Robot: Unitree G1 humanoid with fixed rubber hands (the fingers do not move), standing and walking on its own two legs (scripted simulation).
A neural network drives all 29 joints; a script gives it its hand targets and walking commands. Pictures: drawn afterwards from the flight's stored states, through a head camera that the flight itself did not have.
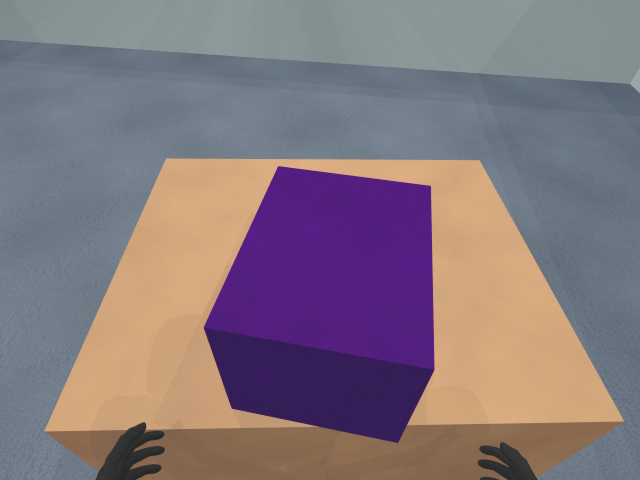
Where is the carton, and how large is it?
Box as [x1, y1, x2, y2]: [204, 166, 434, 442]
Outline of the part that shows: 278,166 204,326 231,407 397,442 434,369 430,186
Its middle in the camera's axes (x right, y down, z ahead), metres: +0.02 +0.08 +0.60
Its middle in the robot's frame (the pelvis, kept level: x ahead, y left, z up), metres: +0.40 -0.02 -0.01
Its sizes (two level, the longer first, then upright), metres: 0.314 0.248 0.223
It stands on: a pedestal, 0.66 m high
